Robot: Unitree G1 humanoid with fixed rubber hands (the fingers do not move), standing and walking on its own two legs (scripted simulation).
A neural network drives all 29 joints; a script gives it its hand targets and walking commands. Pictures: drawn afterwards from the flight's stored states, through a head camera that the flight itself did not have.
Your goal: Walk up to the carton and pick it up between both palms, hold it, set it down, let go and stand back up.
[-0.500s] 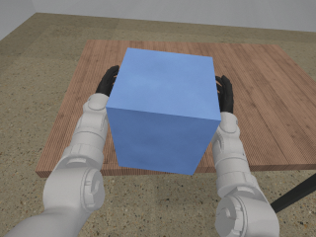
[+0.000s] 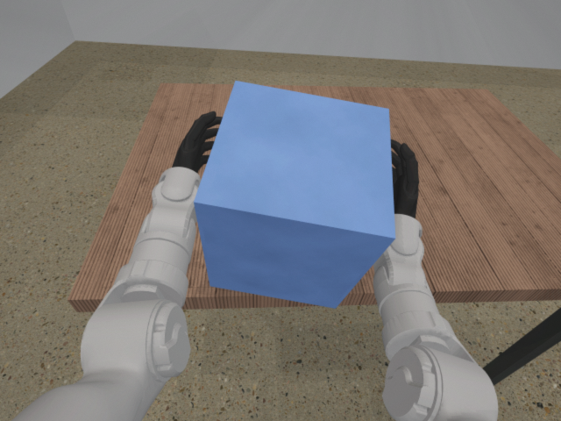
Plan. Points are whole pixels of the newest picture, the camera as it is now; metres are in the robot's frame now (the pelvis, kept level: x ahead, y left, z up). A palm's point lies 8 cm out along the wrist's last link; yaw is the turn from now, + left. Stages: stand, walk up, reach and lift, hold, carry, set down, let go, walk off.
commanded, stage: reach and lift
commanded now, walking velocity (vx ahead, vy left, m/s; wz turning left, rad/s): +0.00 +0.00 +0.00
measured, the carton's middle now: (290, 206) +0.40 -0.03 +0.12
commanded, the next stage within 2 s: hold in 2.00 s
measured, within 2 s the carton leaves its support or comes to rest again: neither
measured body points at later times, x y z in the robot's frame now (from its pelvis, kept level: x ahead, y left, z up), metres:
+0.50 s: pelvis +0.00 -0.01 +0.00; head +0.00 +0.01 +0.45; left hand +0.44 +0.13 +0.15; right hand +0.40 -0.17 +0.14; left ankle -0.01 +0.10 -0.75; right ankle +0.05 -0.14 -0.75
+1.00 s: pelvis -0.02 -0.02 +0.00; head -0.07 +0.00 +0.45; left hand +0.40 +0.12 +0.23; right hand +0.38 -0.18 +0.21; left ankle -0.01 +0.10 -0.75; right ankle +0.05 -0.14 -0.75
